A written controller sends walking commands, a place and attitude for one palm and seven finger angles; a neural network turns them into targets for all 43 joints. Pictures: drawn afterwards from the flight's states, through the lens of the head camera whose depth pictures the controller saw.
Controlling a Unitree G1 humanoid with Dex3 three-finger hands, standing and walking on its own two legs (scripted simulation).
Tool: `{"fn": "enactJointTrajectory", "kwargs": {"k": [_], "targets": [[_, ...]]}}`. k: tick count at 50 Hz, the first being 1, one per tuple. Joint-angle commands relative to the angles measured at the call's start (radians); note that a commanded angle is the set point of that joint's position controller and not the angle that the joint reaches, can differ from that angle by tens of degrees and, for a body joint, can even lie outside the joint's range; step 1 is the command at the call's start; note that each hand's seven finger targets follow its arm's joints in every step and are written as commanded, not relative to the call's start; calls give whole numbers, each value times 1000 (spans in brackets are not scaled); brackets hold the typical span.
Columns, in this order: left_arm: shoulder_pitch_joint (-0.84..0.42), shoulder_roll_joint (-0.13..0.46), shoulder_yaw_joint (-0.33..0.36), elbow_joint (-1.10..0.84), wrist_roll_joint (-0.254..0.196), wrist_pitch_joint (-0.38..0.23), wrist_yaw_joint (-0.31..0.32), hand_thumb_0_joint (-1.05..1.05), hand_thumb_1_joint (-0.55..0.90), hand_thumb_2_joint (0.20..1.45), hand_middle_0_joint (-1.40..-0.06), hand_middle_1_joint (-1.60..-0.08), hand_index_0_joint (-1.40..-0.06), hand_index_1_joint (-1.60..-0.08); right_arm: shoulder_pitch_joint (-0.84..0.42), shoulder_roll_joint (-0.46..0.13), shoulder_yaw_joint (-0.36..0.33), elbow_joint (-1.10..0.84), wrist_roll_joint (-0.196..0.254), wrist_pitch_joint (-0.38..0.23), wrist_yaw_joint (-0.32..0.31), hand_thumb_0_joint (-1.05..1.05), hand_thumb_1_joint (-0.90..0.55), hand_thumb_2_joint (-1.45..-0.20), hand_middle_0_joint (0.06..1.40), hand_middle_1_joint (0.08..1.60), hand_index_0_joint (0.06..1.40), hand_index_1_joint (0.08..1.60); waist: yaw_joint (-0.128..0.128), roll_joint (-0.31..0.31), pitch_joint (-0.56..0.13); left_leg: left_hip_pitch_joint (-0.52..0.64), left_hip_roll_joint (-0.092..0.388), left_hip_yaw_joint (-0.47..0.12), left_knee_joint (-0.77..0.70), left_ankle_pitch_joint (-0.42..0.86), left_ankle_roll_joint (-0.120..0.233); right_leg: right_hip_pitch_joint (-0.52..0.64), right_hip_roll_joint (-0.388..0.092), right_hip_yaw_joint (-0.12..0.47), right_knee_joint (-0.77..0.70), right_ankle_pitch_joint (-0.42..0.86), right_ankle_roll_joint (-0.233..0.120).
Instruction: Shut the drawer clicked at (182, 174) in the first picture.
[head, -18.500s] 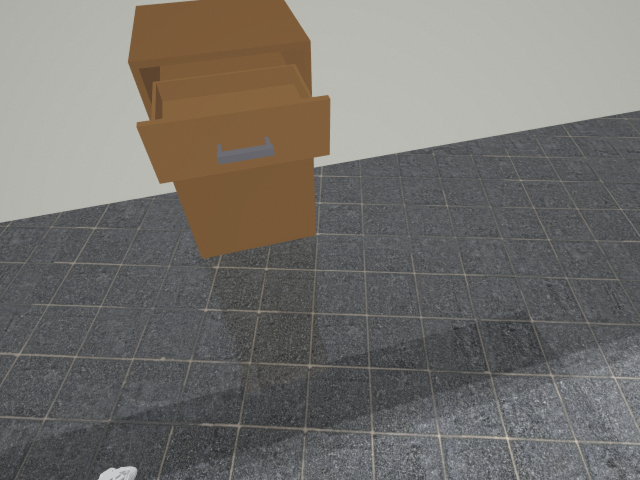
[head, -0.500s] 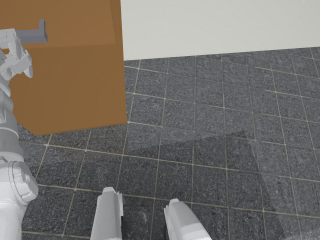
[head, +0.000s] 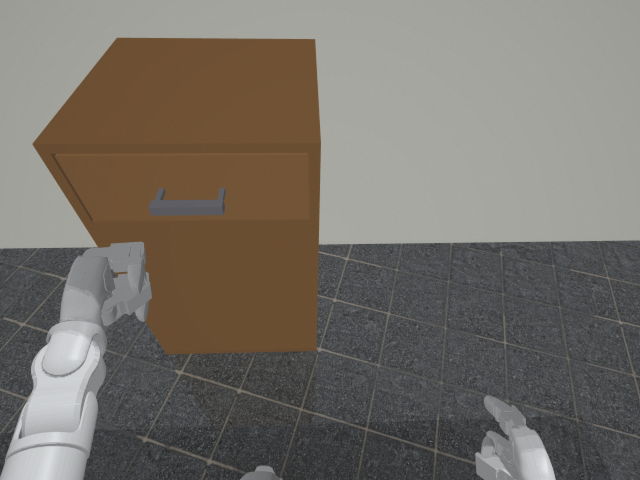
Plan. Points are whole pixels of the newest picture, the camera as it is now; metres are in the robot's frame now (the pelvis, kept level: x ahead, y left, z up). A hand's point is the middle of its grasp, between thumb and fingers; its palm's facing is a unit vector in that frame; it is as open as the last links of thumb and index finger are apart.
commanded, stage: draw the hand back to the body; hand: left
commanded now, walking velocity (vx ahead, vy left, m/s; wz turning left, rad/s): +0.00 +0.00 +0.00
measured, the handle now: (189, 200) +0.59 +0.27 -0.02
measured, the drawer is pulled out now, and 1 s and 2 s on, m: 0.00 0.00 0.00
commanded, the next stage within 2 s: step back with the hand held close in 0.76 s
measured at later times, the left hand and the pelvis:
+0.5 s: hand (55, 331) +0.21 +0.23 +0.18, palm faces +0.36 -0.86 -0.36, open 3.2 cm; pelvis +0.01 -0.01 +0.04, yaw +0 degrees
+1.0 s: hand (48, 304) +0.21 +0.22 +0.22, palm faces +0.39 -0.81 -0.44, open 3.2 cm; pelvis +0.03 -0.02 +0.04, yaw +1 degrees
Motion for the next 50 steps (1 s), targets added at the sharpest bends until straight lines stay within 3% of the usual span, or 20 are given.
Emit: {"fn": "enactJointTrajectory", "kwargs": {"k": [1,5,11,15,16,17,18,20,23,26,29,32,35,39,41,44,45,46,47,50], "targets": [[-186,241,89,-346,33,-33,145,0,900,900,-1400,-1600,-1400,-1600,-92,-112,-29,-146,-4,-33,-38,0,-900,-900,200,300,200,300,9,-4,-147,434,-37,47,-207,77,55,-76,13,-31,-257,280,-43],[-209,219,61,-449,49,-31,192,0,900,900,-1400,-1600,-1400,-1600,-122,-110,-20,-135,-7,-52,-55,0,-900,-900,200,300,200,300,8,29,-110,524,-34,32,-285,33,54,-32,9,-29,-331,227,-45],[61,126,14,-582,48,-30,206,0,900,900,-1400,-1600,-1400,-1600,-144,-94,-8,-122,-18,-93,-46,0,-900,-900,200,300,200,300,30,61,-51,601,-33,24,-370,73,45,80,1,-45,-387,274,-49],[240,169,97,-637,42,-34,200,0,900,900,-1400,-1600,-1400,-1600,-164,-96,-14,-112,-27,-98,-38,0,-900,-900,200,300,200,300,56,-33,12,610,-35,40,-408,116,46,117,7,-43,-455,313,-40],[257,144,81,-686,35,-36,196,0,900,900,-1400,-1600,-1400,-1600,-165,-87,-11,-116,-25,-99,-36,0,-900,-900,200,300,200,300,52,-11,14,610,-33,44,-417,124,45,150,-4,-45,-446,319,-41],[275,173,115,-705,38,-40,197,0,900,900,-1400,-1600,-1400,-1600,-169,-89,-12,-115,-28,-100,-35,0,-900,-900,200,300,200,300,60,-43,29,613,-34,44,-424,129,45,145,0,-46,-463,322,-38],[294,157,109,-746,36,-43,194,0,900,900,-1400,-1600,-1400,-1600,-175,-83,-14,-115,-28,-104,-34,0,-900,-900,200,300,200,300,57,-17,24,630,-34,54,-424,142,47,159,-6,-44,-466,335,-37],[334,199,157,-791,38,-50,195,0,900,900,-1400,-1600,-1400,-1600,-180,-84,-16,-109,-34,-114,-36,0,-900,-900,200,300,200,300,68,-12,55,642,-39,60,-431,146,45,155,0,-39,-512,329,-36],[414,163,145,-896,39,-64,195,0,900,900,-1400,-1600,-1400,-1600,-180,-71,-16,-109,-35,-137,-34,0,-900,-900,200,300,200,300,70,44,47,677,-36,66,-437,185,44,185,-8,-43,-507,363,-39],[475,161,148,-979,42,-74,194,0,900,900,-1400,-1600,-1400,-1600,-175,-72,-19,-106,-37,-166,-32,0,-900,-900,200,300,200,300,70,54,62,693,-36,67,-444,196,41,191,-6,-44,-523,374,-38],[576,168,181,-1013,41,-82,194,0,900,900,-1400,-1600,-1400,-1600,-170,-70,-25,-105,-40,-182,-31,0,-900,-900,200,300,200,300,84,7,67,689,-36,74,-442,220,44,204,-5,-50,-521,406,-34],[560,123,156,-901,38,-64,188,0,900,900,-1400,-1600,-1400,-1600,-159,-74,-30,-87,-37,-172,-36,0,-900,-900,200,300,200,300,66,-51,150,673,-32,79,-454,176,44,167,-3,-48,-546,361,-24],[529,128,167,-856,35,-56,186,0,900,900,-1400,-1600,-1400,-1600,-155,-79,-38,-83,-37,-158,-45,0,-900,-900,200,300,200,300,67,-88,164,683,-37,83,-456,177,49,165,-3,-42,-566,358,-19],[485,146,167,-944,45,-67,191,0,900,900,-1400,-1600,-1400,-1600,-165,-73,-33,-93,-46,-163,-49,0,-900,-900,200,300,200,300,82,-7,64,721,-40,85,-450,240,51,223,-17,-39,-529,420,-26],[492,153,164,-979,46,-68,194,0,900,900,-1400,-1600,-1400,-1600,-170,-66,-28,-94,-47,-175,-48,0,-900,-900,200,300,200,300,86,27,56,724,-43,88,-444,265,50,240,-19,-38,-525,456,-28],[521,162,173,-994,48,-64,199,0,900,900,-1400,-1600,-1400,-1600,-172,-65,-27,-92,-49,-185,-42,0,-900,-900,200,300,200,300,92,9,56,718,-41,88,-437,310,48,249,-18,-41,-514,514,-30],[306,345,359,-1078,60,-126,217,0,900,900,-1400,-1600,-1400,-1600,-142,-75,-20,-126,-51,-155,-33,0,-900,-900,200,300,200,300,44,40,164,690,-42,91,-413,269,54,171,-53,11,-590,590,-17],[463,244,288,-970,66,-131,204,0,900,900,-1400,-1600,-1400,-1600,-150,-71,-32,-83,-58,-135,-29,0,-900,-900,200,300,200,300,39,-36,161,655,-39,79,-382,310,63,176,-68,0,-565,645,-16],[540,203,254,-926,70,-126,196,0,900,900,-1400,-1600,-1400,-1600,-148,-73,-40,-81,-58,-119,-21,0,-900,-900,200,300,200,300,37,-55,145,652,-34,80,-375,365,63,188,-71,6,-549,695,-11],[639,159,235,-895,66,-127,174,0,900,900,-1400,-1600,-1400,-1600,-134,-85,-61,-98,-57,-77,-7,0,-900,-900,200,300,200,300,38,-21,68,699,-14,91,-375,564,65,232,-61,-11,-501,806,6]]}}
